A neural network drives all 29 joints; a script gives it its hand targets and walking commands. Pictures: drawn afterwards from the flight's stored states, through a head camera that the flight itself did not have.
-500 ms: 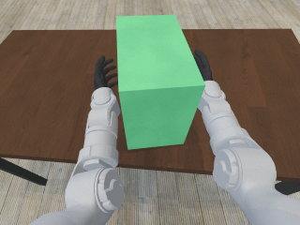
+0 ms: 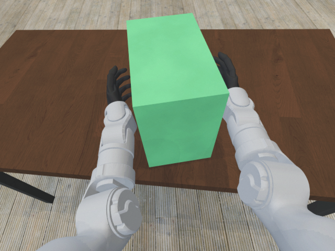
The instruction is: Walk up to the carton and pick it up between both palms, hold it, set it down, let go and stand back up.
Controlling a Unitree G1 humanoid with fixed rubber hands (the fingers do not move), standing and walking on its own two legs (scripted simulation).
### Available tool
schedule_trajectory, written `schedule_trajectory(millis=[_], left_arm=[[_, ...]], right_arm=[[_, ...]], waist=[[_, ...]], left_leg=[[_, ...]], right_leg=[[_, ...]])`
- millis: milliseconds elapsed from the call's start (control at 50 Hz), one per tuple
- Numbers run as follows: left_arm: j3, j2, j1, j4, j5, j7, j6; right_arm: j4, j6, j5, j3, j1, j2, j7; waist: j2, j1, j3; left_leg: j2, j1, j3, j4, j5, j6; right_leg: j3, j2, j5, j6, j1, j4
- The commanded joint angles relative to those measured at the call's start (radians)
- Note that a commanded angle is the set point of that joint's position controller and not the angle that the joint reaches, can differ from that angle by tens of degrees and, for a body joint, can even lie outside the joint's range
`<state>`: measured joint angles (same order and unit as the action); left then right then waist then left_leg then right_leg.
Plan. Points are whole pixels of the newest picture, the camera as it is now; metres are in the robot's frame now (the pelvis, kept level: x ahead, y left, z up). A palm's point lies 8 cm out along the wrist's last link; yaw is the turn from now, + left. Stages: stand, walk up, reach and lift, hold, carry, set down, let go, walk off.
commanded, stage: set down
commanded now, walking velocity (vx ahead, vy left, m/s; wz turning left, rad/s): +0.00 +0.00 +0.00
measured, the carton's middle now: (170, 91) +0.49 +0.10 +0.06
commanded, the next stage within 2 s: none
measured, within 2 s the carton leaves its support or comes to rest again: neither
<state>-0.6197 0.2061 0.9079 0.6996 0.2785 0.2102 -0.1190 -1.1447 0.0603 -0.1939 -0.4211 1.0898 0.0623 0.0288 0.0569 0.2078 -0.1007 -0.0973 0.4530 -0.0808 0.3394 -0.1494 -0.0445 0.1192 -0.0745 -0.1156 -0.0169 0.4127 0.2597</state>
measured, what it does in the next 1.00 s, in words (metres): stands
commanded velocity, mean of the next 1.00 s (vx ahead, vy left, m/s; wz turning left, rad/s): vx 0.00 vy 0.00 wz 0.00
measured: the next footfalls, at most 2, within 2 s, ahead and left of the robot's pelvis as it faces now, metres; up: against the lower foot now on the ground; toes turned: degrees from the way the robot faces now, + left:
none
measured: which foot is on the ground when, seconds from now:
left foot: down 0.00-1.00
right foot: down 0.00-1.00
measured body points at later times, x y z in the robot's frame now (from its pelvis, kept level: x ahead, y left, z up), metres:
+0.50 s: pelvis +0.00 +0.00 +0.00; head +0.09 -0.02 +0.44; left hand +0.42 +0.21 +0.09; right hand +0.50 -0.04 +0.10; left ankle -0.02 +0.14 -0.75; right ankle -0.01 -0.11 -0.75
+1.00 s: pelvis +0.00 +0.00 +0.00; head +0.09 -0.02 +0.44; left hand +0.41 +0.21 +0.09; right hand +0.50 -0.04 +0.10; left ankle -0.02 +0.14 -0.75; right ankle -0.01 -0.11 -0.75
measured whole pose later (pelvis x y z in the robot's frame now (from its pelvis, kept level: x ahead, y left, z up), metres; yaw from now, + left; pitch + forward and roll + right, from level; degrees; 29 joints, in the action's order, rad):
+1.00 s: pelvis +0.00 +0.00 +0.00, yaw +0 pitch +16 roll -1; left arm -0.71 0.24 0.90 0.71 0.36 0.18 -0.07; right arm -1.14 0.10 -0.32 -0.55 1.09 0.03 0.07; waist 0.05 0.21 -0.10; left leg -0.10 0.45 -0.08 0.33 -0.15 -0.04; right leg 0.12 -0.07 -0.12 -0.02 0.42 0.26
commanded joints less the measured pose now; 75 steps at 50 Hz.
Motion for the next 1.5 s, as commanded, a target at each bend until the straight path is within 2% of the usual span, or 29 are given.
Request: schedule_trajectory(millis=[0, 80, 100, 140, 180, 280, 360, 500, 560, 580, 620, 660, 700, 780, 880, 940, 1020, 1040, 1080, 1180, 1200, 1240, 1280, 1300, 1320, 1360, 1440, 1460, 1480], left_arm=[[0.216, 0.315, 0.572, 0.018, 0.116, -0.056, 0.056], [0.198, 0.307, 0.569, 0.019, 0.129, -0.059, 0.062], [0.189, 0.304, 0.553, 0.033, 0.131, -0.063, 0.063], [0.199, 0.308, 0.559, 0.039, 0.135, -0.069, 0.066], [0.19, 0.318, 0.55, 0.034, 0.142, -0.069, 0.066], [0.161, 0.299, 0.533, 0.048, 0.15, -0.073, 0.071], [0.174, 0.308, 0.53, 0.021, 0.145, -0.073, 0.081], [0.138, 0.298, 0.499, 0.02, 0.172, -0.074, 0.076], [0.138, 0.286, 0.5, 0.017, 0.168, -0.075, 0.076], [0.136, 0.286, 0.48, 0.013, 0.172, -0.078, 0.083], [0.131, 0.29, 0.496, 0.032, 0.172, -0.085, 0.088], [0.117, 0.284, 0.478, 0.05, 0.169, -0.084, 0.089], [0.107, 0.267, 0.492, 0.037, 0.182, -0.089, 0.087], [0.113, 0.273, 0.46, 0.036, 0.191, -0.087, 0.082], [0.094, 0.245, 0.459, 0.044, 0.188, -0.091, 0.078], [0.066, 0.215, 0.446, 0.045, 0.2, -0.082, 0.083], [0.09, 0.22, 0.462, 0.027, 0.195, -0.077, 0.079], [0.082, 0.202, 0.443, 0.041, 0.192, -0.075, 0.078], [0.074, 0.225, 0.461, 0.033, 0.203, -0.079, 0.082], [0.035, 0.201, 0.454, 0.034, 0.221, -0.071, 0.088], [0.049, 0.191, 0.467, 0.016, 0.213, -0.066, 0.09], [0.026, 0.265, 0.476, 0.019, 0.252, -0.08, 0.088], [0.01, 0.221, 0.472, 0.027, 0.252, -0.08, 0.088], [0.026, 0.244, 0.468, 0.015, 0.253, -0.08, 0.083], [0.018, 0.157, 0.442, 0.024, 0.238, -0.067, 0.081], [0.006, 0.259, 0.453, 0.014, 0.269, -0.08, 0.086], [0.015, 0.189, 0.459, 0.025, 0.24, -0.071, 0.076], [-0.004, 0.184, 0.45, 0.03, 0.25, -0.072, 0.081], [0.006, 0.279, 0.476, 0.001, 0.262, -0.078, 0.089]], right_arm=[[-0.014, 0.06, -0.105, 0.105, 0.573, -0.412, 0.122], [-0.016, 0.059, -0.115, 0.103, 0.569, -0.434, 0.125], [0.006, 0.064, -0.118, 0.111, 0.561, -0.442, 0.122], [0.026, 0.072, -0.141, 0.095, 0.573, -0.449, 0.119], [0.007, 0.069, -0.138, 0.082, 0.563, -0.446, 0.13], [0.007, 0.064, -0.161, 0.071, 0.55, -0.46, 0.13], [-0.035, 0.068, -0.166, 0.06, 0.51, -0.45, 0.136], [-0.041, 0.061, -0.186, 0.026, 0.504, -0.435, 0.145], [-0.059, 0.057, -0.198, 0.016, 0.471, -0.43, 0.145], [-0.042, 0.061, -0.188, 0.038, 0.465, -0.432, 0.147], [-0.028, 0.066, -0.202, 0.027, 0.487, -0.44, 0.14], [-0.025, 0.067, -0.191, 0.046, 0.482, -0.441, 0.143], [-0.037, 0.057, -0.206, 0.021, 0.475, -0.426, 0.146], [-0.013, 0.066, -0.211, 0.011, 0.473, -0.414, 0.146], [-0.035, 0.055, -0.219, -0.001, 0.462, -0.388, 0.145], [-0.031, 0.051, -0.226, -0.006, 0.45, -0.369, 0.145], [-0.037, 0.052, -0.227, -0.019, 0.461, -0.336, 0.142], [-0.04, 0.051, -0.222, -0.014, 0.444, -0.328, 0.139], [-0.015, 0.048, -0.247, -0.036, 0.456, -0.366, 0.138], [-0.004, 0.048, -0.257, -0.051, 0.467, -0.349, 0.144], [-0.008, 0.05, -0.254, -0.051, 0.446, -0.331, 0.139], [-0.025, 0.045, -0.291, -0.074, 0.469, -0.431, 0.147], [-0.014, 0.048, -0.285, -0.062, 0.45, -0.396, 0.153], [-0.03, 0.044, -0.302, -0.101, 0.441, -0.387, 0.155], [-0.033, 0.046, -0.294, -0.094, 0.408, -0.297, 0.148], [-0.021, 0.045, -0.309, -0.087, 0.439, -0.434, 0.155], [-0.051, 0.042, -0.313, -0.116, 0.41, -0.316, 0.156], [-0.037, 0.04, -0.308, -0.108, 0.432, -0.338, 0.154], [-0.019, 0.041, -0.327, -0.111, 0.458, -0.431, 0.161]], waist=[[-0.174, 0.03, -0.76], [-0.169, 0.04, -0.764], [-0.195, 0.049, -0.769], [-0.208, 0.03, -0.768], [-0.171, 0.03, -0.755], [-0.21, 0.035, -0.712], [-0.181, 0.025, -0.74], [-0.176, 0.035, -0.69], [-0.183, 0.016, -0.684], [-0.189, 0.032, -0.682], [-0.203, 0.012, -0.671], [-0.215, 0.031, -0.689], [-0.21, 0.015, -0.67], [-0.183, 0.021, -0.66], [-0.211, 0.003, -0.642], [-0.213, 0.023, -0.64], [-0.201, -0.007, -0.643], [-0.206, 0.011, -0.638], [-0.217, -0.003, -0.612], [-0.211, 0.015, -0.629], [-0.207, -0.001, -0.646], [-0.21, -0.004, -0.607], [-0.216, 0.003, -0.592], [-0.196, -0.019, -0.613], [-0.196, 0.001, -0.62], [-0.215, 0.004, -0.579], [-0.211, -0.03, -0.58], [-0.232, -0.007, -0.565], [-0.224, -0.023, -0.564]], left_leg=[[0.064, -0.295, -0.093, 0.071, 0.621, -0.014], [0.068, -0.28, -0.093, 0.069, 0.618, -0.005], [0.074, -0.269, -0.098, 0.072, 0.618, 0.0], [0.081, -0.207, -0.106, 0.055, 0.56, 0.002], [0.076, -0.238, -0.1, 0.051, 0.56, 0.003], [0.083, -0.175, -0.115, 0.039, 0.513, 0.011], [0.073, -0.252, -0.099, 0.064, 0.592, 0.004], [0.078, -0.238, -0.11, 0.045, 0.542, 0.012], [0.077, -0.251, -0.108, 0.048, 0.559, 0.014], [0.078, -0.255, -0.11, 0.053, 0.584, 0.011], [0.088, -0.195, -0.113, 0.039, 0.533, 0.018], [0.092, -0.132, -0.116, 0.026, 0.498, 0.027], [0.096, -0.143, -0.12, 0.008, 0.468, 0.029], [0.087, -0.219, -0.115, 0.03, 0.536, 0.024], [0.092, -0.184, -0.116, 0.017, 0.477, 0.033], [0.091, -0.177, -0.12, 0.015, 0.496, 0.035], [0.086, -0.21, -0.11, 0.038, 0.537, 0.029], [0.086, -0.222, -0.112, 0.046, 0.546, 0.031], [0.093, -0.194, -0.118, 0.023, 0.503, 0.039], [0.095, -0.183, -0.124, 0.013, 0.495, 0.043], [0.092, -0.201, -0.111, 0.031, 0.53, 0.039], [0.097, -0.207, -0.112, 0.029, 0.508, 0.045], [0.097, -0.198, -0.108, 0.016, 0.491, 0.049], [0.098, -0.219, -0.11, 0.017, 0.505, 0.042], [0.091, -0.243, -0.118, 0.028, 0.561, 0.034], [0.099, -0.23, -0.108, 0.031, 0.533, 0.048], [0.092, -0.234, -0.11, 0.021, 0.523, 0.04], [0.095, -0.231, -0.109, 0.023, 0.524, 0.046], [0.094, -0.233, -0.102, 0.02, 0.509, 0.055]], right_leg=[[-0.193, -0.02, 0.386, 0.001, -0.247, 0.062], [-0.192, -0.017, 0.387, 0.007, -0.266, 0.068], [-0.186, -0.009, 0.425, 0.012, -0.296, 0.068], [-0.186, -0.003, 0.466, 0.017, -0.342, 0.085], [-0.193, -0.009, 0.4, 0.018, -0.315, 0.082], [-0.184, 0.0, 0.406, 0.013, -0.348, 0.081], [-0.198, -0.007, 0.377, 0.016, -0.29, 0.082], [-0.192, -0.007, 0.297, 0.007, -0.277, 0.061], [-0.197, -0.009, 0.32, 0.017, -0.28, 0.067], [-0.196, -0.008, 0.331, 0.011, -0.292, 0.07], [-0.186, -0.001, 0.376, 0.016, -0.33, 0.074], [-0.176, 0.012, 0.423, 0.024, -0.387, 0.101], [-0.183, 0.01, 0.388, 0.031, -0.387, 0.089], [-0.188, 0.007, 0.349, 0.021, -0.331, 0.07], [-0.182, 0.006, 0.342, 0.028, -0.349, 0.077], [-0.181, 0.006, 0.335, 0.028, -0.368, 0.08], [-0.19, 0.001, 0.346, 0.027, -0.333, 0.087], [-0.188, 0.003, 0.336, 0.026, -0.311, 0.085], [-0.185, 0.009, 0.325, 0.03, -0.341, 0.078], [-0.183, 0.008, 0.306, 0.033, -0.332, 0.082], [-0.181, 0.005, 0.33, 0.032, -0.336, 0.084], [-0.188, 0.008, 0.295, 0.039, -0.315, 0.074], [-0.182, 0.012, 0.294, 0.037, -0.335, 0.076], [-0.197, 0.007, 0.282, 0.04, -0.321, 0.074], [-0.191, 0.005, 0.311, 0.032, -0.327, 0.08], [-0.189, 0.009, 0.275, 0.036, -0.303, 0.072], [-0.194, 0.006, 0.269, 0.033, -0.301, 0.074], [-0.191, 0.005, 0.258, 0.036, -0.296, 0.067], [-0.195, 0.009, 0.233, 0.038, -0.274, 0.063]])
